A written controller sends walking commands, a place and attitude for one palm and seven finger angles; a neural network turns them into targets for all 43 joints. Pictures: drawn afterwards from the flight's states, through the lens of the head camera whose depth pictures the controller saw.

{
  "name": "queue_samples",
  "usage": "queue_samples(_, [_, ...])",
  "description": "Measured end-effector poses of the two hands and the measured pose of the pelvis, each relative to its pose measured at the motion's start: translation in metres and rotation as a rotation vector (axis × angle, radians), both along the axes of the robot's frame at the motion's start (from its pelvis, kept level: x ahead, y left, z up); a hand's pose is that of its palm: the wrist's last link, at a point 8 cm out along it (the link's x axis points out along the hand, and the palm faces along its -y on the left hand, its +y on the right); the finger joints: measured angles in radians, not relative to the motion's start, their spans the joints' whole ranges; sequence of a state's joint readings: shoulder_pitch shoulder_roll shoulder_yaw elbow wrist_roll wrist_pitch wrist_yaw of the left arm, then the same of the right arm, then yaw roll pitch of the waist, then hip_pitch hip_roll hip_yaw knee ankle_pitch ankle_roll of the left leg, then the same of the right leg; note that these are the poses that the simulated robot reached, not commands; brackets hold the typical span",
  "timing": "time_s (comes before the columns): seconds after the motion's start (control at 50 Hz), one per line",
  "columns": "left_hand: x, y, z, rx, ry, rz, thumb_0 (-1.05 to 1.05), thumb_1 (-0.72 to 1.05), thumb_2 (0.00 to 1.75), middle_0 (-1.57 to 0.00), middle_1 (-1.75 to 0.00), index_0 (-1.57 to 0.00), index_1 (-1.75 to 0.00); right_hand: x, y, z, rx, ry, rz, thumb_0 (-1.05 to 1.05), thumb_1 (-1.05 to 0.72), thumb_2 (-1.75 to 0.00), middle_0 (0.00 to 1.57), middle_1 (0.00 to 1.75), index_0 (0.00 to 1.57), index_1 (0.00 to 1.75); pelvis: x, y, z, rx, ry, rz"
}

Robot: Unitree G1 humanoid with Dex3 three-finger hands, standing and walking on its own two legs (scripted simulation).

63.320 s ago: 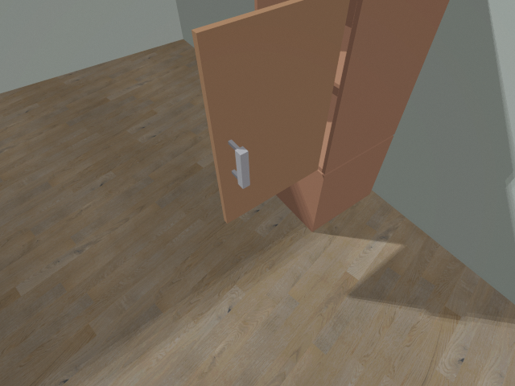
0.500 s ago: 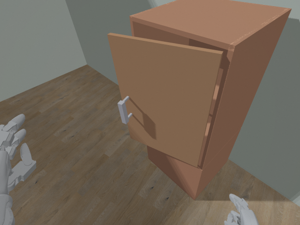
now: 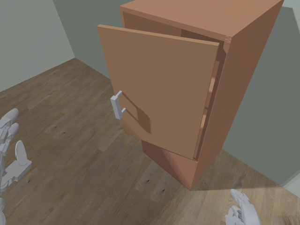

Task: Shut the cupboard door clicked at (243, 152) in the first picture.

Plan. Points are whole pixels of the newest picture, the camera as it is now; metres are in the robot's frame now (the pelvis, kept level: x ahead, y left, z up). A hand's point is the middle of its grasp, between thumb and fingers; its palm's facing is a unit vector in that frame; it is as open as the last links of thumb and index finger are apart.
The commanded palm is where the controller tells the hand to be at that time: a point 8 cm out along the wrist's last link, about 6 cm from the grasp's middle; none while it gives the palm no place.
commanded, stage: step back with the hand held close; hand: left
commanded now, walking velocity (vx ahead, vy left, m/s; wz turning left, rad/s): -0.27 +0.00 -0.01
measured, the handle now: (119, 104) +0.61 +0.20 -0.08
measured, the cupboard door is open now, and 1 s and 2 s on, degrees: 17 17 17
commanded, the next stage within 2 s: stop stepping back and stand still in 1.24 s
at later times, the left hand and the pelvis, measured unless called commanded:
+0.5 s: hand out of the picture +0.11 +0.30 +0.16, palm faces +0.45 -0.76 -0.48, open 7.4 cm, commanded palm +0.05 +0.33 +0.18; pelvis -0.08 +0.02 -0.01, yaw +1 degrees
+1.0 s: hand out of the picture +0.01 +0.30 +0.17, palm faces +0.47 -0.74 -0.48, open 7.4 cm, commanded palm -0.05 +0.33 +0.18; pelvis -0.17 +0.02 -0.02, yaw +4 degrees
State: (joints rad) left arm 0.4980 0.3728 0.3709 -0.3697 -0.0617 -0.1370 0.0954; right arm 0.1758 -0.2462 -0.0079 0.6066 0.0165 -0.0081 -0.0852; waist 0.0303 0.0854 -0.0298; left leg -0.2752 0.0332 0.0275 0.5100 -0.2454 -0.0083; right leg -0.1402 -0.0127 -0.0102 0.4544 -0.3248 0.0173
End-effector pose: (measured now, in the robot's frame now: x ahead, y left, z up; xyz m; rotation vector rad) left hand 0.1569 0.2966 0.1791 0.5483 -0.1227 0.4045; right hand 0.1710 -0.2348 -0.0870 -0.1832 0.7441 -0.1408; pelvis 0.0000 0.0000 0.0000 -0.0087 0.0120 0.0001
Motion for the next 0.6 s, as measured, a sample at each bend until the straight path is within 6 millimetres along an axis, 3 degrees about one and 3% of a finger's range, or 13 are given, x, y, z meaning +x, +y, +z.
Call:
queue_samples(0.12, [-0.001,0.011,0.005,0.041,0.015,-0.039,0.01,0.89,0.9,-0.21,-0.3,-0.21,-0.3,-0.017,0.003,0.003,-0.017,0.028,-0.05,0.01,-0.9,-0.9,0.2,0.3,0.2,0.3,-0.01,0.013,0.0,0.003,0.011,-0.018])
queue_samples(0.24, [-0.015,0.022,0.004,0.043,0.002,-0.057,0.01,0.89,0.9,-0.21,-0.3,-0.21,-0.3,-0.04,0.012,0.009,-0.026,0.028,-0.068,0.01,-0.9,-0.9,0.2,0.3,0.2,0.3,-0.03,0.021,-0.001,-0.004,0.012,-0.026])
queue_samples(0.46, [-0.073,0.035,-0.001,0.051,-0.088,-0.03,0.01,0.88,0.9,-0.22,-0.3,-0.21,-0.3,-0.086,0.025,0.01,-0.059,-0.002,-0.023,0.01,-0.9,-0.9,0.2,0.3,0.2,0.3,-0.073,0.026,-0.008,-0.03,-0.005,0.005])
queue_samples(0.6, [-0.112,0.029,-0.001,0.04,-0.156,0.01,0.01,0.89,0.9,-0.21,-0.3,-0.21,-0.3,-0.112,0.024,0.001,-0.06,-0.001,0.029,0.01,-0.9,-0.9,0.2,0.3,0.2,0.3,-0.098,0.018,-0.013,-0.035,-0.021,0.021])
